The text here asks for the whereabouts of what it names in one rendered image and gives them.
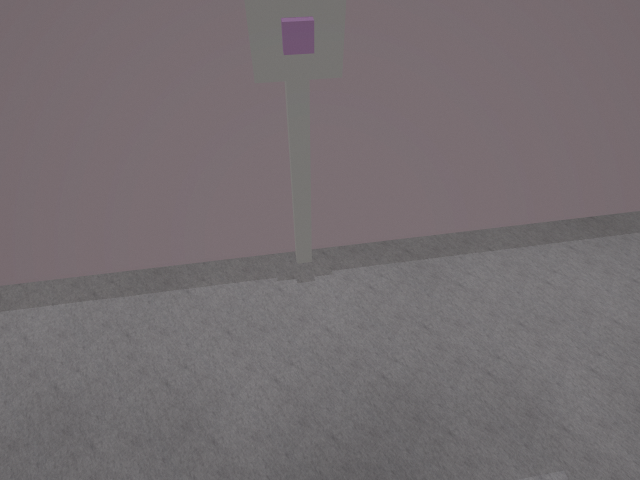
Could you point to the button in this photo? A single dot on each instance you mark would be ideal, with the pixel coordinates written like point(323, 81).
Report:
point(298, 35)

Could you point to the panel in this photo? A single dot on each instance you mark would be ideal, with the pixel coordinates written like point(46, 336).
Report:
point(271, 65)

